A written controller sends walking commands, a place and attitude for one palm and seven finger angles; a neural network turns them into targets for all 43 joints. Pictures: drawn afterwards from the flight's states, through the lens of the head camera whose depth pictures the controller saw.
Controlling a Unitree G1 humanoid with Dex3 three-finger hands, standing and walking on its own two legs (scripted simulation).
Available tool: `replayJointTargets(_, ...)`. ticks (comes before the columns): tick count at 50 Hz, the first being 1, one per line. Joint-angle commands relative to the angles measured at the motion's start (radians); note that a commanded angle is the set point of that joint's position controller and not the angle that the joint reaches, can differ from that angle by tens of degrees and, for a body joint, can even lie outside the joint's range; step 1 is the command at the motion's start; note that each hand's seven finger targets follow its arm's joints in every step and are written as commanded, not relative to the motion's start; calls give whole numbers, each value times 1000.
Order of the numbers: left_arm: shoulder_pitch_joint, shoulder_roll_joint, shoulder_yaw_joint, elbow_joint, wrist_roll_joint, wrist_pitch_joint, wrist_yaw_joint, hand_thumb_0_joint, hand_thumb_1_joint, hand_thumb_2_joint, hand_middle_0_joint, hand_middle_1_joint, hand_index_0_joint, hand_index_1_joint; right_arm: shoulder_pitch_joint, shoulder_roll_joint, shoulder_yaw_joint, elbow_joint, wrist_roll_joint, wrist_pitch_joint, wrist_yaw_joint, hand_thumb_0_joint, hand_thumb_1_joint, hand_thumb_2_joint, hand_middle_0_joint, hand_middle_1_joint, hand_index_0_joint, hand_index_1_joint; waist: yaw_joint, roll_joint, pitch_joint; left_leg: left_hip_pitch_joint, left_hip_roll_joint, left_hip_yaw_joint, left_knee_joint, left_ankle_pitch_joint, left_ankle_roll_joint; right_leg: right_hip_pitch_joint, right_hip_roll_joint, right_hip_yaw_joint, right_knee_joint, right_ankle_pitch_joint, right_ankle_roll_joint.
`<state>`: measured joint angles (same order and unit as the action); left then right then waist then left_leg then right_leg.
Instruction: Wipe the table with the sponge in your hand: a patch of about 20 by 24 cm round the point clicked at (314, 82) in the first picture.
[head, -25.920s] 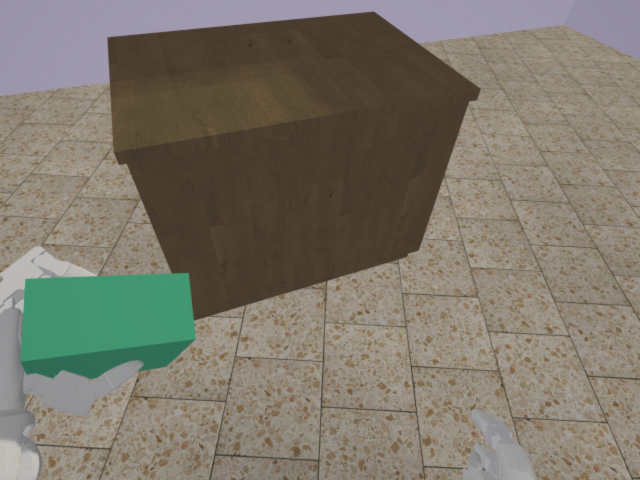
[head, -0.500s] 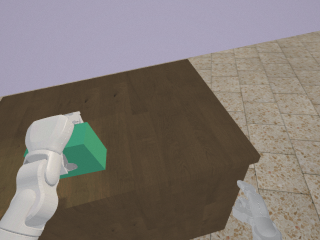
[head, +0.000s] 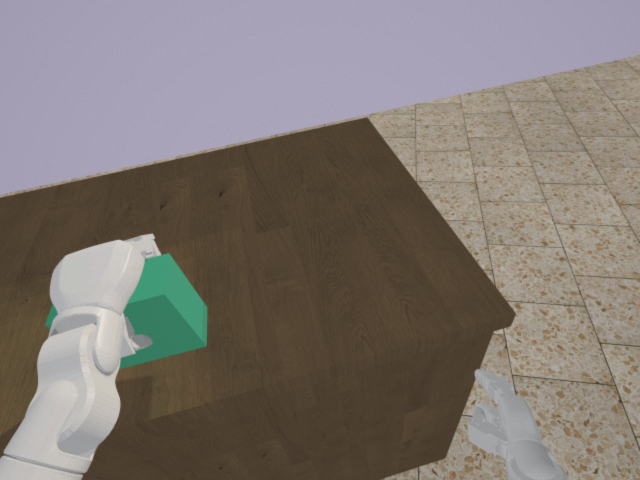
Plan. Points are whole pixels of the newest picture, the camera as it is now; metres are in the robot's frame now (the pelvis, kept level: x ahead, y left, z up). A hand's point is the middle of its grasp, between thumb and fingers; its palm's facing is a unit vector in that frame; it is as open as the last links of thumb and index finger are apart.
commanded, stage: move the sponge above the wiping area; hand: left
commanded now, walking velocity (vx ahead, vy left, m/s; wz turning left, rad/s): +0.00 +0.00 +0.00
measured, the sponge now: (145, 323) +0.25 +0.28 +0.08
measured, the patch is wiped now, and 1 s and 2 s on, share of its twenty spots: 0.00 0.00 0.00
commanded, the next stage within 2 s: none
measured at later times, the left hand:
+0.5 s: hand (135, 294) +0.27 +0.28 +0.13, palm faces +0.07 -0.08 -0.99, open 10.1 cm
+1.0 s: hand (134, 308) +0.25 +0.27 +0.12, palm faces +0.05 -0.12 -0.99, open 10.1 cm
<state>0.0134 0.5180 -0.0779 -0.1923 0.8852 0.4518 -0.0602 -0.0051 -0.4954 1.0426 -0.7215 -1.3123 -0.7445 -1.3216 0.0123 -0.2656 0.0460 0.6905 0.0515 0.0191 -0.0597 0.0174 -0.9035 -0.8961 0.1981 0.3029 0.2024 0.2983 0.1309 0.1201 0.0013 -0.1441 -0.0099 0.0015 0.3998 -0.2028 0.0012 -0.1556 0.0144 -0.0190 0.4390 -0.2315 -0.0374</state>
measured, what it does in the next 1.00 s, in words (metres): stands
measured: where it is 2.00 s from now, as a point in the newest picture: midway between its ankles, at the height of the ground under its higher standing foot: outside the picture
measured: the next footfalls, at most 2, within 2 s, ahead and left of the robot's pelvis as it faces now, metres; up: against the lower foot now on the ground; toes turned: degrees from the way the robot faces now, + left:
none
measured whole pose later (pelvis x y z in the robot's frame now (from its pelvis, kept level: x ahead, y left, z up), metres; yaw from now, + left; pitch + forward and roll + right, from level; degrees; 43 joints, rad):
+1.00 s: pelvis +0.00 +0.00 +0.00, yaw +0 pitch -2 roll +1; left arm 0.05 0.48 -0.10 -0.23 0.88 0.54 -0.10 -0.01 -0.49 1.04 -0.72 -1.31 -0.74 -1.32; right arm 0.00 -0.27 0.05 0.67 0.06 0.04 -0.04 0.02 -0.90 -0.90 0.20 0.30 0.20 0.30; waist 0.12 0.13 -0.01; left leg -0.15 -0.02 0.00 0.40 -0.20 0.01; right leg -0.16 0.01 -0.02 0.43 -0.23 -0.03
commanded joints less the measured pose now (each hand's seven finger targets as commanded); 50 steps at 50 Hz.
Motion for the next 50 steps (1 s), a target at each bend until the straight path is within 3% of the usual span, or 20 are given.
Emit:
replayJointTargets(1,-332,187,103,-129,34,12,27,0,100,1300,-1200,-1600,-1200,-1600,-231,-79,-24,-179,3,-67,-11,0,-900,-900,200,300,200,300,-13,-68,-177,40,-24,-63,-40,154,32,24,-12,102,-89,97,-30)
replayJointTargets(8,-369,194,99,-142,68,-41,21,0,100,1300,-1200,-1600,-1200,-1600,-214,-72,-25,-178,-8,-72,-17,0,-900,-900,200,300,200,300,-11,-65,-241,74,-28,-66,-36,206,36,59,-12,97,-82,161,-33)
replayJointTargets(9,-364,244,156,-156,69,-44,32,0,100,1300,-1200,-1600,-1200,-1600,-228,-76,-27,-176,-10,-75,-18,0,-900,-900,200,300,200,300,1,-59,-250,83,-27,-68,-34,206,37,67,-1,124,-83,158,-44)
replayJointTargets(13,-338,230,170,-93,64,-32,60,0,100,1300,-1200,-1600,-1200,-1600,-213,-76,-30,-169,-11,-60,-9,0,-900,-900,200,300,200,300,8,-90,-230,54,-26,-57,-31,242,29,78,-13,107,-75,214,-36)
replayJointTargets(14,-323,275,220,-90,61,-19,69,0,100,1300,-1200,-1600,-1200,-1600,-228,-84,-30,-165,-11,-61,-7,0,-900,-900,200,300,200,300,19,-74,-224,52,-29,-60,-32,235,29,80,-3,132,-78,204,-46)
replayJointTargets(15,-320,227,179,-107,55,-12,71,0,100,1300,-1200,-1600,-1200,-1600,-229,-75,-28,-176,-8,-59,-3,0,-900,-900,200,300,200,300,15,-63,-244,47,-28,-51,-29,249,28,96,-13,109,-66,221,-38)
replayJointTargets(19,-260,226,178,-145,38,35,56,0,100,1300,-1200,-1600,-1200,-1600,-258,-83,-30,-185,-2,-50,9,0,-900,-900,200,300,200,300,17,-60,-236,53,-30,-58,-24,275,30,94,-8,125,-59,259,-42)
replayJointTargets(20,-259,169,120,-153,34,42,45,0,100,1300,-1200,-1600,-1200,-1600,-248,-75,-28,-195,0,-50,11,0,-900,-900,200,300,200,300,5,-59,-239,49,-25,-49,-21,274,32,92,-18,99,-53,261,-32)
replayJointTargets(24,-249,141,68,-221,40,49,3,0,100,1300,-1200,-1600,-1200,-1600,-271,-76,-28,-212,5,-48,10,0,-900,-900,200,300,200,300,-7,-65,-209,62,-24,-63,-23,249,41,54,-7,112,-63,226,-36)
replayJointTargets(27,-281,147,53,-237,58,17,-3,0,100,1300,-1200,-1600,-1200,-1600,-231,-74,-28,-206,-1,-52,5,0,-900,-900,200,300,200,300,-18,-87,-221,72,-20,-67,-26,243,43,50,-13,93,-66,206,-29)
replayJointTargets(29,-317,215,116,-278,74,-6,14,0,100,1300,-1200,-1600,-1200,-1600,-242,-75,-29,-205,-7,-60,-2,0,-900,-900,200,300,200,300,-4,-74,-240,94,-19,-75,-26,236,45,51,2,119,-70,183,-42)
replayJointTargets(32,-315,196,111,-247,92,-35,48,0,100,1300,-1200,-1600,-1200,-1600,-217,-64,-31,-191,-14,-62,0,0,-900,-900,200,300,200,300,3,-60,-230,94,-16,-79,-38,265,34,57,-4,97,-75,187,-42)
replayJointTargets(34,-344,255,175,-221,91,-23,72,0,100,1300,-1200,-1600,-1200,-1600,-238,-72,-31,-179,-14,-62,-3,0,-900,-900,200,300,200,300,15,-41,-216,89,-18,-81,-45,240,33,57,9,127,-86,164,-56)
replayJointTargets(35,-352,223,157,-195,84,-16,83,0,100,1300,-1200,-1600,-1200,-1600,-229,-63,-28,-178,-11,-63,0,0,-900,-900,200,300,200,300,12,-45,-227,74,-19,-70,-45,243,30,69,-4,108,-79,167,-48)
replayJointTargets(39,-286,239,194,-163,36,43,84,0,100,1300,-1200,-1600,-1200,-1600,-272,-77,-25,-178,-2,-48,11,0,-900,-900,200,300,200,300,31,-46,-209,51,-24,-69,-51,234,23,83,-1,124,-83,177,-50)
replayJointTargets(40,-282,192,150,-154,27,54,75,0,100,1300,-1200,-1600,-1200,-1600,-267,-72,-24,-182,2,-46,13,0,-900,-900,200,300,200,300,19,-49,-219,45,-21,-61,-48,236,22,86,-9,99,-73,184,-39)
replayJointTargets(44,-188,130,84,-188,9,87,11,0,100,1300,-1200,-1600,-1200,-1600,-285,-77,-23,-206,9,-40,16,0,-900,-900,200,300,200,300,6,-74,-205,41,-21,-63,-39,222,32,68,-5,105,-72,198,-34)
replayJointTargets(47,-155,126,57,-229,17,73,-22,0,100,1300,-1200,-1600,-1200,-1600,-252,-77,-23,-216,9,-37,17,0,-900,-900,200,300,200,300,-8,-107,-211,37,-21,-62,-26,219,42,65,-15,92,-64,205,-22)
replayJointTargets(49,-214,199,108,-260,46,54,-20,0,100,1300,-1200,-1600,-1200,-1600,-262,-82,-23,-212,3,-40,9,0,-900,-900,200,300,200,300,-9,-105,-206,45,-18,-70,-24,194,44,49,-3,118,-67,162,-31)
replayJointTargets(50,-262,170,68,-285,64,36,-18,0,100,1300,-1200,-1600,-1200,-1600,-248,-72,-16,-221,-1,-47,5,0,-900,-900,200,300,200,300,-13,-89,-223,50,-21,-64,-22,199,47,49,-12,96,-63,151,-26)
